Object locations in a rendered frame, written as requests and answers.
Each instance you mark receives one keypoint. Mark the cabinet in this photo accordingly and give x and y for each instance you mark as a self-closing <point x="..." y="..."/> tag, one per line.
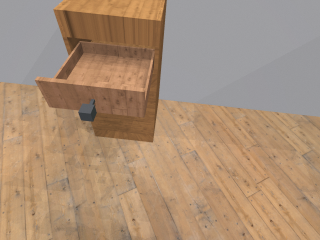
<point x="133" y="23"/>

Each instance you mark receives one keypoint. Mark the drawer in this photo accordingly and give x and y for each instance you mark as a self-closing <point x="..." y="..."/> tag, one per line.
<point x="118" y="77"/>

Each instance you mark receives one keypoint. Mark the handle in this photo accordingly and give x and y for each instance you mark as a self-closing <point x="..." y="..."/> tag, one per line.
<point x="87" y="112"/>

